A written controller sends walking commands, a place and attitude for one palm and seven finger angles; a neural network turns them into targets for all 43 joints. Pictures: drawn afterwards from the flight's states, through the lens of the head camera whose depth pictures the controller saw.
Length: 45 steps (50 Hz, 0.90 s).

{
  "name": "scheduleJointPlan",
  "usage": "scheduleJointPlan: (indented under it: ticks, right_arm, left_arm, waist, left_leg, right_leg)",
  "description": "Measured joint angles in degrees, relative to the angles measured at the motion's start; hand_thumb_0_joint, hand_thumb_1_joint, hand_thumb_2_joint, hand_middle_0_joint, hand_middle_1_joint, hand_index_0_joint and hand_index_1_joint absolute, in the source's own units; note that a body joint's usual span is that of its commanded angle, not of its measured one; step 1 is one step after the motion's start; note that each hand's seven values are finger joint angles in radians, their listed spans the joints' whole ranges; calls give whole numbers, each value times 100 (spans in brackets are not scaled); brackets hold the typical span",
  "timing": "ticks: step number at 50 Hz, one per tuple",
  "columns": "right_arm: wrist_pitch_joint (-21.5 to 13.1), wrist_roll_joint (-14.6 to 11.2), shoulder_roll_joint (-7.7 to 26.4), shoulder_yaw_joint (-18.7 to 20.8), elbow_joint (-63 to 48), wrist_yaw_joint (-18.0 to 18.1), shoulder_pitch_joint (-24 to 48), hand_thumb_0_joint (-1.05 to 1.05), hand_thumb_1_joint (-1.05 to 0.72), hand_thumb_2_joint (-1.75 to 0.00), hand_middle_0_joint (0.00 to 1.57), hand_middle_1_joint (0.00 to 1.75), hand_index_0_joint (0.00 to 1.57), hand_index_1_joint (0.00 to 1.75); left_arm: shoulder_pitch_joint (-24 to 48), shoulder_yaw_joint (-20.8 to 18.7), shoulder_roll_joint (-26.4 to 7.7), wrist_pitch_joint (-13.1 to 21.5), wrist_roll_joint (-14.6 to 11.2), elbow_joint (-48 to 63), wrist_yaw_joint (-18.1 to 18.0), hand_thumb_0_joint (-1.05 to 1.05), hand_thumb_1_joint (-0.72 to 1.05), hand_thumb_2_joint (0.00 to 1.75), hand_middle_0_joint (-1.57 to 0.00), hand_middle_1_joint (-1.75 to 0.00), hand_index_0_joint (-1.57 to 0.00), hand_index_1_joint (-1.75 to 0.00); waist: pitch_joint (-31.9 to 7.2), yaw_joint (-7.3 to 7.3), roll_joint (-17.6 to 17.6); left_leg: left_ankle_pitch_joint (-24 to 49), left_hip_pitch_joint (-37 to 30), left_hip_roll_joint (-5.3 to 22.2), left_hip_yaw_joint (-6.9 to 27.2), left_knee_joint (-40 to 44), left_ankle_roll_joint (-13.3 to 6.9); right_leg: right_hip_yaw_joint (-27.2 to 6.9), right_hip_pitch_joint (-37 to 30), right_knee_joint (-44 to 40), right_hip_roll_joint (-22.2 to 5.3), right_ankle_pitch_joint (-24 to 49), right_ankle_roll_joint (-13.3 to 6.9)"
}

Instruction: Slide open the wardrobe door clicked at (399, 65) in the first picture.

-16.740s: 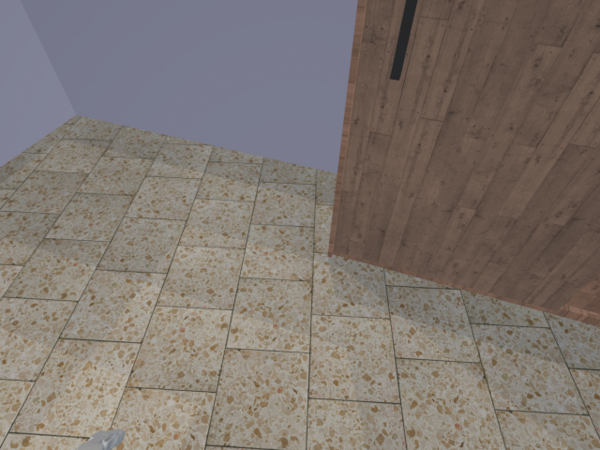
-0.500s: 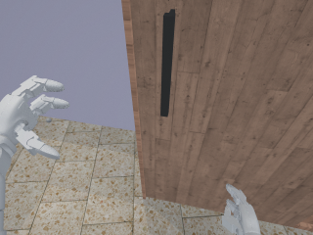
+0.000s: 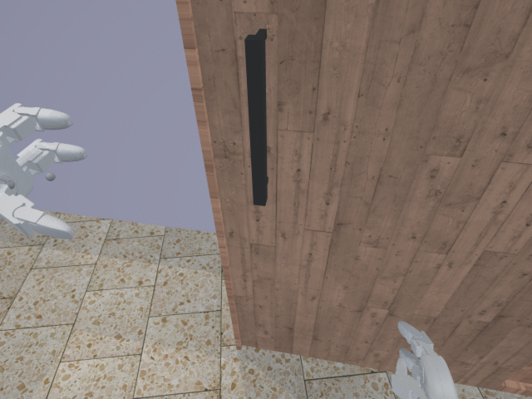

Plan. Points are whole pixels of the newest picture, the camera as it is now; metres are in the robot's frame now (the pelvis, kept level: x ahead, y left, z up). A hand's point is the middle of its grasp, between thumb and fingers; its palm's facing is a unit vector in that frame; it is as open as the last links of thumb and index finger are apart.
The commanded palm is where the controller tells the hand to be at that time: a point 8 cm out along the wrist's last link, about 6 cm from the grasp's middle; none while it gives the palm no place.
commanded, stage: raise the hand with hooked fingers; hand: left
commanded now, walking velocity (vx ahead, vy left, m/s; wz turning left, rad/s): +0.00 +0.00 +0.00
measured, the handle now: (261, 127) +0.47 +0.06 +0.21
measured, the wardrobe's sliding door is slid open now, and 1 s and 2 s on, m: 0.00 0.00 0.00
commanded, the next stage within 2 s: move the hooked fingers beside the handle in 0.12 s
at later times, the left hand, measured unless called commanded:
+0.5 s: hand (106, 192) +0.30 +0.25 +0.21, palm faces +0.00 -0.99 -0.14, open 14.0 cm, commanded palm +0.27 +0.29 +0.24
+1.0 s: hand (143, 162) +0.33 +0.20 +0.23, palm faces -0.04 -1.00 -0.07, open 14.0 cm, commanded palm +0.31 +0.25 +0.23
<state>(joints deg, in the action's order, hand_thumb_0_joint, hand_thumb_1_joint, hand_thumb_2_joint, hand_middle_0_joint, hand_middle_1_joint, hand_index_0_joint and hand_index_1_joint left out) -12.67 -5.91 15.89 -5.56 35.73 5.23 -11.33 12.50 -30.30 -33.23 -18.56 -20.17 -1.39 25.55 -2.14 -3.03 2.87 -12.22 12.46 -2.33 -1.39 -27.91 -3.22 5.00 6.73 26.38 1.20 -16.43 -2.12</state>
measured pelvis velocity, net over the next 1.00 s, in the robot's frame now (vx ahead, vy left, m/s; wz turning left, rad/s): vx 0.02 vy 0.00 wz -0.01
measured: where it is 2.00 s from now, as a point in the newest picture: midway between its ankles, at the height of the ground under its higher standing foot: outside the picture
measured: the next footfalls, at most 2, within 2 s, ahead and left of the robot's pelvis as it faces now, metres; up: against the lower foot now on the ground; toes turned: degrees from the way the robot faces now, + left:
none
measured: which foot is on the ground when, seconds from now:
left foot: down 0.00-1.00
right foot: down 0.00-1.00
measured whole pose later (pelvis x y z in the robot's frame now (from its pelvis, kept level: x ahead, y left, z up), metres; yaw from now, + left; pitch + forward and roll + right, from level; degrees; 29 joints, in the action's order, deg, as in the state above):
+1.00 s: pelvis +0.02 +0.00 +0.00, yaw +0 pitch -2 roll +0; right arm -9.3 -5.9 14.5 -5.0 36.5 5.5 -9.2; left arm 17.5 -18.7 -23.3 -19.2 -18.1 1.6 18.1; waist -2.3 -2.7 2.6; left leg -14.1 12.6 -2.6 -1.7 -28.6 -3.1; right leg 4.5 7.1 27.5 0.9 -18.5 -2.1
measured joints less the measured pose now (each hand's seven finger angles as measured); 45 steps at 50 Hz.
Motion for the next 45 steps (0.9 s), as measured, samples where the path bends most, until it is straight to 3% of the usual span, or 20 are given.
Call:
scheduleJointPlan:
  ticks: [6, 11, 15, 18, 22, 27, 31, 38, 41, 45]
  right_arm:
    - [110, -85, 134, 57, -60, -2, 115, 1, -90, -90, 20, 30, 20, 30]
    - [100, -24, 30, 19, -29, 12, 158, 1, -90, -90, 20, 30, 20, 30]
    - [64, -13, -62, -3, 5, -18, 133, 1, -90, -90, 20, 30, 20, 30]
    - [118, -52, -8, 7, -34, -42, 144, 1, -90, -90, 20, 30, 20, 30]
    - [199, -114, 138, 90, -110, -29, 168, 1, -90, -90, 20, 30, 20, 30]
    - [163, -69, 120, 122, -31, 59, 221, 1, -90, -90, 20, 30, 20, 30]
    - [136, -15, -49, 67, 15, 41, 226, 1, -90, -90, 20, 30, 20, 30]
    - [372, -75, -45, 52, -116, -52, 173, 1, -90, -90, 20, 30, 20, 30]
    - [384, -86, 22, 101, -130, -28, 126, 1, -90, -90, 20, 30, 20, 30]
    - [315, -29, -7, 100, -8, 29, 134, 1, -90, -90, 20, 30, 20, 30]
  left_arm:
    - [27, 348, -41, -390, 229, -356, 148, -1, -51, 30, -30, -120, -30, -120]
    - [-420, 319, 182, 13, -35, 301, 313, -1, -50, 30, -30, -120, -30, -120]
    - [-288, 56, 120, 192, -151, 172, 226, -1, -50, 30, -31, -120, -31, -120]
    - [-89, -55, -15, -86, -42, -263, 138, -1, -50, 30, -31, -120, -31, -120]
    - [-75, 206, 15, -395, 177, -432, 140, -1, -51, 30, -30, -120, -31, -120]
    - [-156, 643, 467, -38, 84, 219, 138, -1, -50, 30, -30, -120, -30, -120]
    - [-7, 609, 536, 200, -23, 344, -40, -1, -50, 30, -31, -120, -31, -120]
    - [332, 485, 266, -487, 234, -448, -361, -1, -50, 30, -31, -120, -31, -120]
    - [194, 726, 467, -458, 280, -188, -357, -1, -50, 30, -30, -120, -30, -120]
    - [94, 1030, 859, -93, 156, 390, -389, -1, -50, 30, -30, -120, -30, -120]
  waist:
    - [64, -38, 181]
    - [25, -15, 120]
    - [-108, -12, 42]
    - [-150, -13, 78]
    - [-76, -46, 168]
    - [58, -44, 106]
    - [-27, 28, 6]
    - [-122, 110, 89]
    - [-38, 71, 117]
    - [33, 28, 43]
  left_leg:
    - [5, 167, 3, 61, -55, 22]
    - [-96, 96, 60, 31, -94, 65]
    - [-199, 33, 104, 36, -148, 115]
    - [-234, 79, 111, 49, -192, 132]
    - [-244, 191, 96, 61, -261, 116]
    - [-237, 166, 62, 66, -245, 91]
    - [-250, 73, 73, 15, -175, 101]
    - [-228, 143, 59, -33, -135, 77]
    - [-224, 159, 33, -23, -153, 44]
    - [-218, 94, -7, -13, -135, 17]
  right_leg:
    - [63, 154, 63, 6, -28, -21]
    - [19, 80, 56, 63, -87, -61]
    - [13, -5, 51, 110, -156, -102]
    - [26, 34, 88, 117, -189, -108]
    - [42, 144, 168, 100, -214, -82]
    - [49, 130, 186, 67, -230, -81]
    - [-9, 65, 134, 76, -228, -91]
    - [-56, 161, 128, 58, -209, -56]
    - [-42, 167, 142, 32, -208, -34]
    - [-30, 104, 144, -5, -219, -14]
